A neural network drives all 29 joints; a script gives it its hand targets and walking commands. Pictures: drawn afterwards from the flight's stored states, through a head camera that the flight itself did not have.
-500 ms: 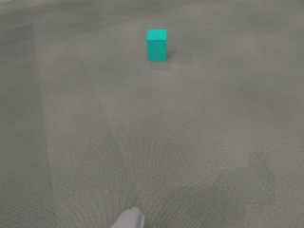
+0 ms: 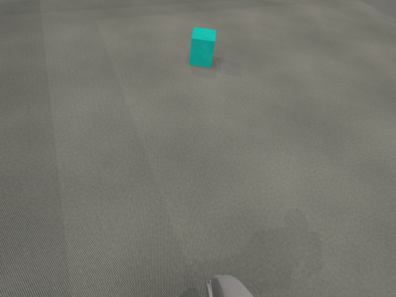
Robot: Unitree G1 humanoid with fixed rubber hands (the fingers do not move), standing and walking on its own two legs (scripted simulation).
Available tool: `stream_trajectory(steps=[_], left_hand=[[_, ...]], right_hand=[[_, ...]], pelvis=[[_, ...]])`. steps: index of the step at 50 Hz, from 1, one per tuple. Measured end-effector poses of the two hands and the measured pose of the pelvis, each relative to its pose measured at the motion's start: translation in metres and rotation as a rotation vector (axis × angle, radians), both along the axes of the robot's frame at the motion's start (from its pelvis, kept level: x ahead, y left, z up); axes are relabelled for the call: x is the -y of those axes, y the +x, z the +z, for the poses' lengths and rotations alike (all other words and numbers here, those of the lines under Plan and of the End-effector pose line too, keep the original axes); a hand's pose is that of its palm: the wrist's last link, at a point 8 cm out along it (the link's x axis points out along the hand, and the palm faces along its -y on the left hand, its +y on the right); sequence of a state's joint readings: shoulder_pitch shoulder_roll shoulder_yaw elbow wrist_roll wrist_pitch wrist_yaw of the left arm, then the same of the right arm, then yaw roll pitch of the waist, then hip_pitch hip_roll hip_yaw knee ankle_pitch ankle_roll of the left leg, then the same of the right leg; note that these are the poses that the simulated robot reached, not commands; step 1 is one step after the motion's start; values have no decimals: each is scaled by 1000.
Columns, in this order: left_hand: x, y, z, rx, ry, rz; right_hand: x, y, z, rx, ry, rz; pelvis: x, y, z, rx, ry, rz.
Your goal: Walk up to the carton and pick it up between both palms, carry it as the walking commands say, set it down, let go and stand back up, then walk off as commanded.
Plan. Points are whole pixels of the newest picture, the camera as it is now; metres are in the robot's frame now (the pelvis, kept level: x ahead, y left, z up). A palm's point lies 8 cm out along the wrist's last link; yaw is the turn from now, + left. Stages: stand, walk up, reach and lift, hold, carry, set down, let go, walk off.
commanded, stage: walk off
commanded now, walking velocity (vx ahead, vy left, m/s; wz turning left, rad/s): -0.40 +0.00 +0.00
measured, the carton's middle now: (202, 47) +2.15 -0.07 -0.65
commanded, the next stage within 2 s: stand in 0.16 s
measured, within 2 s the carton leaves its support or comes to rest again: neither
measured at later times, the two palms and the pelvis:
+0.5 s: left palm out of the picture -0.11 +0.22 -0.10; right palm out of the picture -0.18 -0.31 -0.14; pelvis -0.18 -0.04 +0.00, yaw +0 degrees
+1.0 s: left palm out of the picture -0.25 +0.21 -0.14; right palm out of the picture -0.22 -0.24 -0.14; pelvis -0.23 -0.02 +0.00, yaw -1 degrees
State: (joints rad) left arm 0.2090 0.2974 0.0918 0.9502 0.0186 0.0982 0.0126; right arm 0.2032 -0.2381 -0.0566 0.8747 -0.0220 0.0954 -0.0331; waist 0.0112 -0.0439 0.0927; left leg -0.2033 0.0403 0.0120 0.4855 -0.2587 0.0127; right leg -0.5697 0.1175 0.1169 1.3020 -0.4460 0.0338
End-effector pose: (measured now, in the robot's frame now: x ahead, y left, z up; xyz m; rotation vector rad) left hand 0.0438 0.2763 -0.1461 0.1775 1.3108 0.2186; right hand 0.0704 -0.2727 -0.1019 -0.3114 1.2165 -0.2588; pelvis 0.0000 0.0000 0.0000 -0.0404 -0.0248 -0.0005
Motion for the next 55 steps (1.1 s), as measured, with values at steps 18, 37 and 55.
stream_trajectory(steps=[18, 37, 55], left_hand=[[36, -161, 29, -2, 102, -30], [66, -221, 7, 50, -40, -32], [70, -301, 1, -134, -71, 4]], right_hand=[[35, -158, -39, 5, 110, -45], [0, -276, -30, -115, 126, -44], [-34, -296, -40, -133, 187, -28]], pelvis=[[34, -149, -5, -4, 59, -20], [30, -212, 2, -7, 44, -7], [17, -226, 1, -5, 43, -9]])
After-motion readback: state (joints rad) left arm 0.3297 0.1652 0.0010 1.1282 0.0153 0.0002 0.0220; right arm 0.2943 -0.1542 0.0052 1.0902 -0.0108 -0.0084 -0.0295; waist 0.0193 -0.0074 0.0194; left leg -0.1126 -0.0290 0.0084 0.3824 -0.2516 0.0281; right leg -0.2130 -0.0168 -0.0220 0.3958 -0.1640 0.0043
